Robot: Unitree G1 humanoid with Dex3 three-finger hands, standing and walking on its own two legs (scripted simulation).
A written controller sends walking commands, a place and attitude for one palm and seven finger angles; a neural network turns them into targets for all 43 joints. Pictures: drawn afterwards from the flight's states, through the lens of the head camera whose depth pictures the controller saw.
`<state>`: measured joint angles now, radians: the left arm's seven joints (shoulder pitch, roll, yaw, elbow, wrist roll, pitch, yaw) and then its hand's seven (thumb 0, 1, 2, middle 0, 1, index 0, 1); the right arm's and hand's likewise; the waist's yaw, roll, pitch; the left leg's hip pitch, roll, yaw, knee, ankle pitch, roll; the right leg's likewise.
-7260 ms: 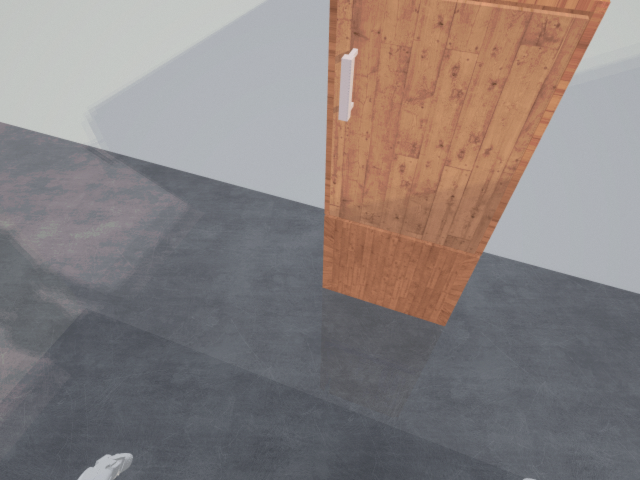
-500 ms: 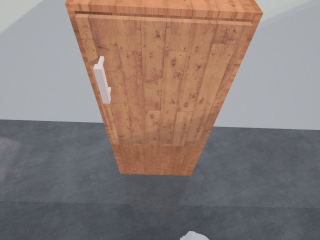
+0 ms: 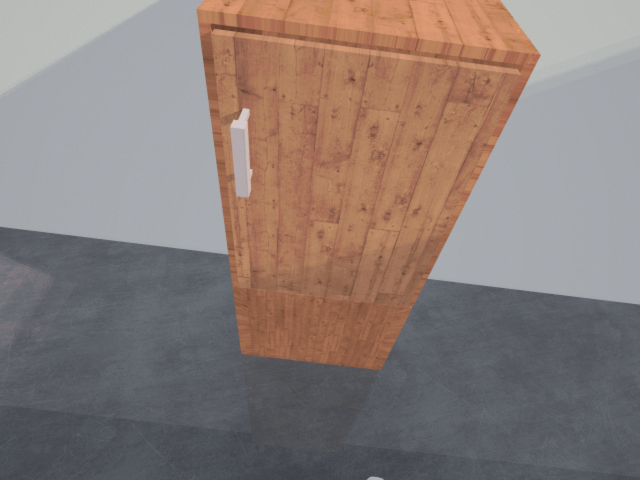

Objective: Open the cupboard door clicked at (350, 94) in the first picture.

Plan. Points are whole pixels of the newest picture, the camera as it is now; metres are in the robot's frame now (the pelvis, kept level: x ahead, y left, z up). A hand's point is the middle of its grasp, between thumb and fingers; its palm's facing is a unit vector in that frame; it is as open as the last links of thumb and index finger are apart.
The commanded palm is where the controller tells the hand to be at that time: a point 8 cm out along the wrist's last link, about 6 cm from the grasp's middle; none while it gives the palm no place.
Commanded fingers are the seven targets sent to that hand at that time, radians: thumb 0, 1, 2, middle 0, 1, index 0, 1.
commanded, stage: come to a stop and stand still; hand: left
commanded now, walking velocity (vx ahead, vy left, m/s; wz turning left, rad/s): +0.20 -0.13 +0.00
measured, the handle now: (244, 153) +0.56 +0.17 +0.09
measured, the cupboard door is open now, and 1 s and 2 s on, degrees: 0 0 0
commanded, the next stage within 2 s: look again from close up in 0.26 s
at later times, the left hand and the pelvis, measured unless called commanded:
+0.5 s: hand out of the picture -0.01 +0.13 -0.17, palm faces -0.03 -0.98 -0.19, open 7.3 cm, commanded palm none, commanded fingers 0.00 0.90 0.90 -0.20 -0.30 -0.20 -0.30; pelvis -0.01 -0.03 +0.01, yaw -1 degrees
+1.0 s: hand out of the picture -0.02 +0.13 -0.17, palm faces +0.03 -0.98 -0.18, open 7.4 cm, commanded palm none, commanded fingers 0.00 0.90 0.90 -0.20 -0.30 -0.20 -0.30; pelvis -0.01 -0.04 +0.01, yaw -1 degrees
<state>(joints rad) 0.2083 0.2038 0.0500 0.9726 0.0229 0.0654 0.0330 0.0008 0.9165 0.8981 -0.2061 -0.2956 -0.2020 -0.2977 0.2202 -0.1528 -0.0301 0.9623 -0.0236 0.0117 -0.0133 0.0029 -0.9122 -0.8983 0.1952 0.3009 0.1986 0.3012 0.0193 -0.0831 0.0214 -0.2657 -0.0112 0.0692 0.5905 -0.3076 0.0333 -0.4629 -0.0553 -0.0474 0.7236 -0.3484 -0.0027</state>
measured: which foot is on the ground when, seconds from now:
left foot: down 0.00-1.00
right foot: up 0.00-0.32, down 0.34-1.00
